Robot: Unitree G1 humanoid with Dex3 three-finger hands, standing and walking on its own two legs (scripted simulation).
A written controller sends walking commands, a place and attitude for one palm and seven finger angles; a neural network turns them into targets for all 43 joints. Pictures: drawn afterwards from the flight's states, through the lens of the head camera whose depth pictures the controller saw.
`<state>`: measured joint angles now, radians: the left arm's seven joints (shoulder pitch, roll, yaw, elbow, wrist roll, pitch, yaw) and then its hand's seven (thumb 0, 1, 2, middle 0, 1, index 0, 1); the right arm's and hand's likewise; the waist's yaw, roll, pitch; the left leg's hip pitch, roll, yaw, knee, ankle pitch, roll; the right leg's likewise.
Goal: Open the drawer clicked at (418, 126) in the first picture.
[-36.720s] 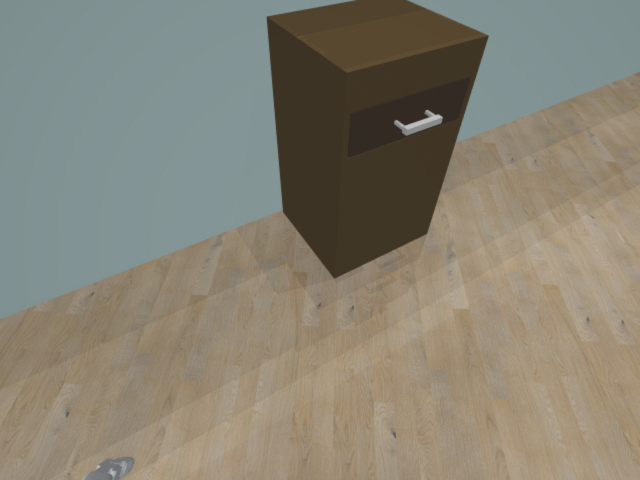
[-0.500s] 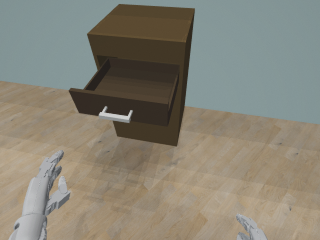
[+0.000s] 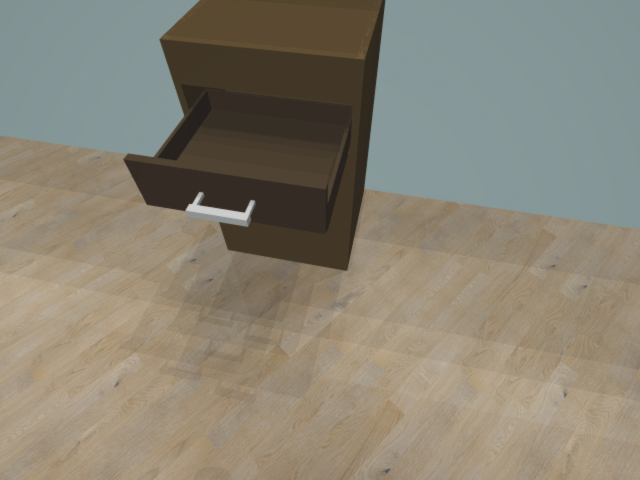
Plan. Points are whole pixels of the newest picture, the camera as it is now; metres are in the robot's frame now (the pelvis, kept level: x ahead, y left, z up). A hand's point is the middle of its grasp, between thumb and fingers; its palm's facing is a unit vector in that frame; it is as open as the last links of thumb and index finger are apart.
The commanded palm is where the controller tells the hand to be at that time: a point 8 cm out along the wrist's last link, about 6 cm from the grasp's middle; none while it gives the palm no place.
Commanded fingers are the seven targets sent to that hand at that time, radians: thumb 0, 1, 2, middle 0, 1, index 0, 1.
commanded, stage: let the arm hang, fingers relaxed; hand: left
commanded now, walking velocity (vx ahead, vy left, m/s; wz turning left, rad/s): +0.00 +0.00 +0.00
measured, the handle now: (222, 208) +0.63 +0.25 -0.13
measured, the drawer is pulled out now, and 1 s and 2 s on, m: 0.30 0.30 0.30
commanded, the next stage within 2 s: look to check the result in 0.50 s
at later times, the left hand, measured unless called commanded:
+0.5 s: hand out of the picture +0.00 +0.17 -0.17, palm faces +0.01 -0.98 -0.19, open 7.4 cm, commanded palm none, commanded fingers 0.00 0.90 0.90 -0.20 -0.30 -0.20 -0.30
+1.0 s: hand out of the picture +0.01 +0.18 -0.17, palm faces +0.01 -0.98 -0.20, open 7.4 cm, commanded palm none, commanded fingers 0.00 0.90 0.90 -0.20 -0.30 -0.20 -0.30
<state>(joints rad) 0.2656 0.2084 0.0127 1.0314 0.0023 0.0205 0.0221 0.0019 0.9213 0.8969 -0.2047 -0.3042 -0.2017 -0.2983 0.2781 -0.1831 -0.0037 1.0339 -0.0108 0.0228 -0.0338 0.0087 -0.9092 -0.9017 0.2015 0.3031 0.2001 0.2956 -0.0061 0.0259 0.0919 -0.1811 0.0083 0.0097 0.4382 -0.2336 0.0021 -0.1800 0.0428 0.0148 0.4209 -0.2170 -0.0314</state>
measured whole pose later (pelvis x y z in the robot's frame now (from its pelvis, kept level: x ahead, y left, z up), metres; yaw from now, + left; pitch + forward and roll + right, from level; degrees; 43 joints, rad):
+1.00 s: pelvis +0.00 +0.00 +0.00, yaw -1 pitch -2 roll +0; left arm 0.25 0.15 0.01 1.11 0.00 -0.01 0.03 0.01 0.90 0.90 -0.20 -0.30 -0.20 -0.30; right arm 0.27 -0.14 -0.01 1.12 -0.01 0.00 -0.04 0.00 -0.91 -0.90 0.20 0.30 0.20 0.30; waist -0.01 0.01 0.07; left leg -0.14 0.00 0.03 0.39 -0.22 0.01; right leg -0.16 0.04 0.03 0.40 -0.21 -0.03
